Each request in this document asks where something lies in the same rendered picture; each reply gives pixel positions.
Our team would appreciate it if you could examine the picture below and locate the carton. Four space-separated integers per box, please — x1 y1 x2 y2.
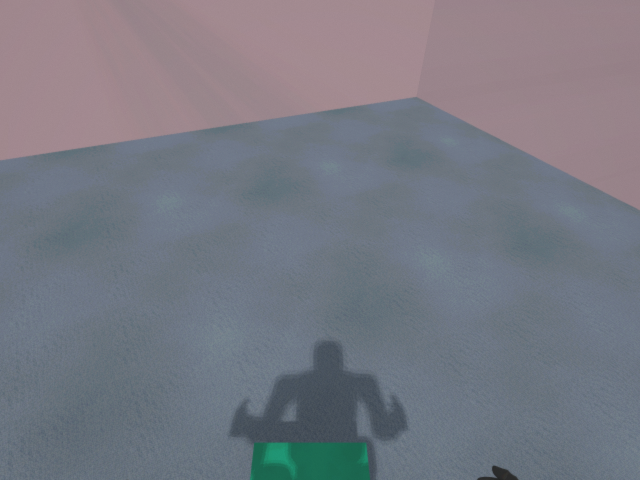
250 443 370 480

